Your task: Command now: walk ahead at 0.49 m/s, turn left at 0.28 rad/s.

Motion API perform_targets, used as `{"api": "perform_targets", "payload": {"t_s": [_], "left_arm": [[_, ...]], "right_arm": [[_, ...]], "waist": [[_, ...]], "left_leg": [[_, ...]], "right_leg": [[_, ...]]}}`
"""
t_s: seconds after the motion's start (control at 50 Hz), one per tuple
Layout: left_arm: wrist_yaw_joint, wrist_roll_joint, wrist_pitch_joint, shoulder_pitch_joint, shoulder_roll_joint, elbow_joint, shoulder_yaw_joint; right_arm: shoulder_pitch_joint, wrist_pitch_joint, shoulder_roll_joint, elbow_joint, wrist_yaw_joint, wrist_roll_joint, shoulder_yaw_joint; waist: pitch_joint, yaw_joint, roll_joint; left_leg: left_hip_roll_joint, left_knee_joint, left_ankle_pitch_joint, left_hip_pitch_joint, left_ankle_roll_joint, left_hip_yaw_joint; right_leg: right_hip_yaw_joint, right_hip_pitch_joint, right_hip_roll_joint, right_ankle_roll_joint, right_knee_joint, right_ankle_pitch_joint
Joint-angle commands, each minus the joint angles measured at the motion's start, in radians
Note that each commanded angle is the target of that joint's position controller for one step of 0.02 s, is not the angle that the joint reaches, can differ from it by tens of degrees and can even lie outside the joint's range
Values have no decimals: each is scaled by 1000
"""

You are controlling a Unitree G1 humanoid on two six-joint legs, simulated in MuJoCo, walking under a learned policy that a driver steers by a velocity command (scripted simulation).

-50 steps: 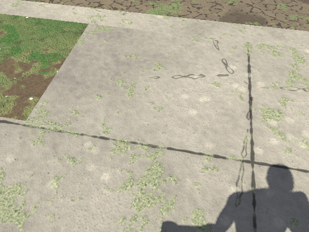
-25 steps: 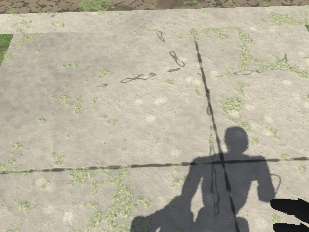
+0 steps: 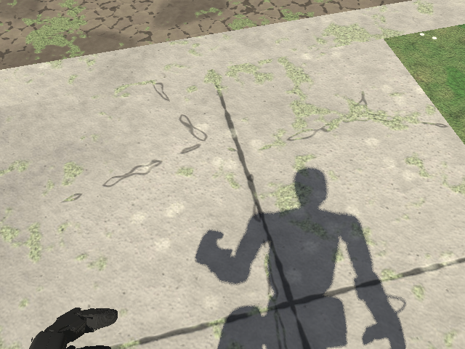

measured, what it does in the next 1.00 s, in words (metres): walks ahead, turning left: left foot, then right foot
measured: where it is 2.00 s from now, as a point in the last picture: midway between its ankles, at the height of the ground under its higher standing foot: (176, 320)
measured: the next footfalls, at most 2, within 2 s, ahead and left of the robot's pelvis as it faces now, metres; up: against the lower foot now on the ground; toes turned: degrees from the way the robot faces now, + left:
left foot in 0.46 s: +0.38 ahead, +0.18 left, +0.00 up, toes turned +18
right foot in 0.94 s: +0.69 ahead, +0.10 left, +0.00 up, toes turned +22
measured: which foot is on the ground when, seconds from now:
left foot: up 0.00-0.44, down 0.46-0.96, up 0.98-1.00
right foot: down 0.00-0.48, up 0.50-0.92, down 0.94-1.00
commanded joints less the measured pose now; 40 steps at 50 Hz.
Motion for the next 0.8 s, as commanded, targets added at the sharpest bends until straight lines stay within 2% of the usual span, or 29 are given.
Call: {"api": "perform_targets", "payload": {"t_s": [0.02,0.04,0.06,0.1,0.14,0.18,0.26,0.34,0.38,0.4,0.42,0.44,0.46,0.48,0.5,0.52,0.54,0.56,0.58,0.6,0.64,0.68,0.72,0.74,0.76,0.8], "left_arm": [[10,-5,-1,290,157,26,57],[6,-3,-5,232,126,32,49],[5,2,-15,194,101,34,43],[7,6,-34,162,96,50,49],[12,7,-46,157,111,72,58],[21,9,-46,170,126,92,65],[35,2,-33,198,167,117,77],[37,-19,-10,253,200,151,91],[38,-29,5,257,218,160,98],[40,-32,12,250,235,159,102],[42,-38,20,243,251,157,106],[43,-44,30,226,255,153,106],[47,-39,30,233,230,146,94],[46,7,20,279,108,109,57],[38,-2,-18,296,80,65,34],[28,-42,-43,165,179,44,56],[25,-53,-58,126,178,27,53],[35,-30,-63,130,166,43,52],[40,-6,-58,141,176,51,60],[37,-1,-46,158,178,54,63],[35,9,-27,164,151,54,58],[34,9,-14,136,125,52,48],[28,10,-15,87,95,50,33],[22,8,-20,59,79,50,26],[14,3,-25,27,72,48,22],[1,-9,-30,-1,82,47,23]], "right_arm": [[-80,-31,-126,-128,-3,20,-22],[-106,-24,-114,-131,-6,5,-24],[-96,-10,-106,-125,-6,-1,-29],[-67,16,-63,-113,-4,2,-24],[-97,32,-47,-128,-5,-2,-22],[-146,35,-39,-148,-3,-6,-20],[-273,26,-16,-188,25,-11,-6],[-380,27,-23,-243,47,-9,-3],[-394,29,-38,-265,56,-10,-9],[-377,31,-53,-270,57,-11,-17],[-322,35,-76,-265,56,-11,-31],[-194,39,-114,-236,51,-7,-56],[-21,46,-180,-188,35,-4,-93],[37,54,-287,-170,12,2,-116],[3,31,-314,-222,23,-7,-107],[-8,14,-220,-220,33,-10,-83],[-39,2,-183,-211,33,-10,-72],[-107,-2,-154,-217,30,-8,-63],[-157,-3,-120,-229,26,-14,-52],[-179,-3,-110,-243,21,-25,-47],[-175,-8,-120,-238,10,-23,-50],[-160,-10,-129,-221,-4,-26,-49],[-151,-4,-116,-198,-17,-28,-42],[-141,0,-111,-187,-21,-28,-38],[-117,3,-113,-173,-25,-29,-37],[-91,5,-119,-150,-27,-35,-32]], "waist": [[-190,167,-151],[-127,134,-120],[-95,101,-136],[-72,68,-118],[-35,58,-84],[-11,66,-68],[28,110,-49],[67,143,-40],[57,132,-50],[29,112,-67],[-19,75,-86],[-91,-2,-81],[-182,-85,-48],[-235,-38,191],[-415,10,243],[-344,-51,94],[-218,-28,78],[-149,22,0],[-116,57,13],[-109,81,37],[-103,91,35],[-75,88,32],[-61,67,50],[-64,50,61],[-71,25,67],[-76,4,73]], "left_leg": [[50,384,46,-583,19,-60],[78,337,112,-552,16,-54],[103,299,163,-495,14,-65],[108,277,215,-428,2,-62],[109,230,265,-456,-9,-74],[107,130,350,-498,-16,-80],[93,-106,509,-470,-2,-10],[83,-228,463,-493,38,39],[56,-260,381,-468,70,78],[24,-263,330,-414,89,109],[-17,-260,278,-325,112,141],[-69,-298,280,-157,142,167],[-96,-341,327,123,180,133],[131,-375,334,411,279,-261],[309,-564,102,590,459,-820],[298,-638,87,557,395,-746],[262,-636,148,433,357,-598],[214,-626,257,286,318,-482],[176,-634,369,179,300,-401],[155,-655,431,113,297,-365],[137,-675,550,46,309,-312],[120,-681,687,12,295,-225],[71,-657,841,-14,244,-112],[49,-647,858,-25,217,-69],[48,-644,843,-19,200,-55],[80,-642,793,17,188,-64]], "right_leg": [[469,616,-335,-190,-300,-168],[377,506,-292,-173,-334,-107],[298,424,-261,-159,-370,-41],[201,342,-249,-162,-427,55],[119,323,-250,-165,-459,138],[49,344,-245,-161,-470,175],[-72,375,-234,-138,-482,183],[-123,491,-269,-118,-450,206],[-149,547,-280,-101,-384,354],[-164,564,-279,-90,-320,528],[-178,571,-272,-79,-217,705],[-204,538,-246,-58,-38,803],[-221,390,-203,-17,211,704],[-211,22,-94,45,565,-38],[39,-235,76,74,803,-477],[138,-345,18,57,824,-397],[124,-366,-21,35,757,-304],[124,-308,-67,33,671,-230],[128,-238,-92,38,595,-182],[130,-182,-102,45,568,-149],[110,-150,-95,74,500,-119],[82,-162,-85,100,397,-35],[55,-115,-69,106,225,103],[39,-71,-53,101,142,186],[29,-40,-37,94,82,274],[32,-9,-22,74,10,366]]}}
Keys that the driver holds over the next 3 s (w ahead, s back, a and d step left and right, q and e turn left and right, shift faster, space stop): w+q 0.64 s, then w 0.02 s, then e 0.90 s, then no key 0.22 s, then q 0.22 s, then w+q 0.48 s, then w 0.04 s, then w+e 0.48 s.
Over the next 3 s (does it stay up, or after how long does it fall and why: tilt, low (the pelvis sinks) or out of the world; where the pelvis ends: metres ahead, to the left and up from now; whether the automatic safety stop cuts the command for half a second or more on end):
stays up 0.95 0.26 0.02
